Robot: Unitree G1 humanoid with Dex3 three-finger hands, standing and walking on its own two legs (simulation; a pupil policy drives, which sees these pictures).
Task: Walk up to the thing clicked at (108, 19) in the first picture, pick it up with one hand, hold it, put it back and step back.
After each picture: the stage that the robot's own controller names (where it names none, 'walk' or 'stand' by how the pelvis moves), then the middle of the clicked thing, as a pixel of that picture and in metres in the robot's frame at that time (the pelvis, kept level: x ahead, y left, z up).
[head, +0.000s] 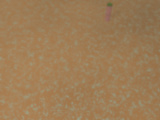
stand; (108, 12) +1.95 -0.38 -0.66
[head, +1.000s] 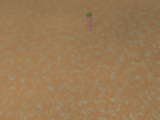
walk; (89, 22) +1.85 +0.02 -0.63
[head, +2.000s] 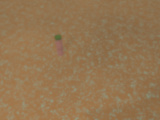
walk; (59, 45) +1.25 +0.30 -0.64
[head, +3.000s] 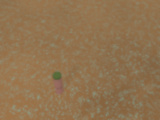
walk; (58, 83) +0.76 +0.24 -0.64
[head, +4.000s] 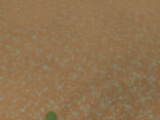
walk; out of the picture +0.43 +0.20 -0.63
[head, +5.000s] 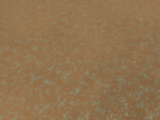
stand; out of the picture +0.29 +0.19 -0.65
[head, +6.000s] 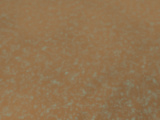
stand; out of the picture +0.30 +0.16 -0.65
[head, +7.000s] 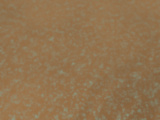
stand; out of the picture +0.34 +0.13 -0.65
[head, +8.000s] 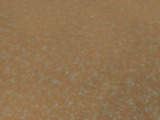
stand; out of the picture +0.30 +0.14 -0.65
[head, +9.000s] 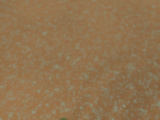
stand; out of the picture +0.35 +0.14 -0.64
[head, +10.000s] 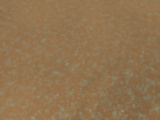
stand; out of the picture +0.36 +0.13 -0.65
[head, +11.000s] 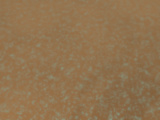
stand; out of the picture +0.35 +0.14 -0.65
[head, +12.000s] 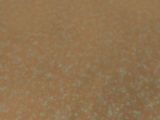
stand; out of the picture +0.34 +0.15 -0.65
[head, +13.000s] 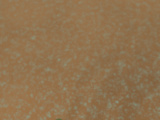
stand; out of the picture +0.36 +0.17 -0.64
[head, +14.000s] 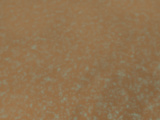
stand; out of the picture +0.33 +0.17 -0.65
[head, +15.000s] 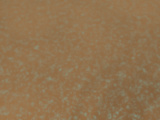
stand; out of the picture +0.36 +0.17 -0.65
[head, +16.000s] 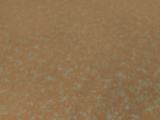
stand; out of the picture +0.35 +0.17 -0.65
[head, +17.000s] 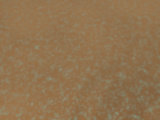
stand; out of the picture +0.35 +0.17 -0.66
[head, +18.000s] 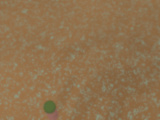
go down; (51, 111) +0.38 +0.16 -0.56
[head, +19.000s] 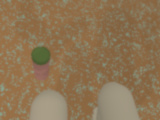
go down; (41, 65) +0.46 +0.14 -0.26
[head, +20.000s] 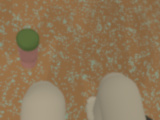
close in; (28, 52) +0.47 +0.15 -0.20
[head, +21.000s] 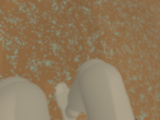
close; out of the picture +0.46 +0.18 -0.17
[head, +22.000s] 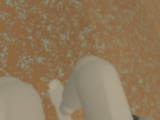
close; out of the picture +0.46 +0.18 -0.17
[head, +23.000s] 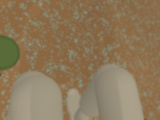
lift; out of the picture +0.37 +0.21 -0.14
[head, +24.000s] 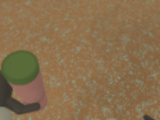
lift; (30, 87) +0.31 +0.15 +0.06
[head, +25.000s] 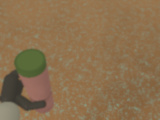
hold; (38, 86) +0.31 +0.14 +0.08
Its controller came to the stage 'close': yes
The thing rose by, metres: 0.72
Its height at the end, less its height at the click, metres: +0.68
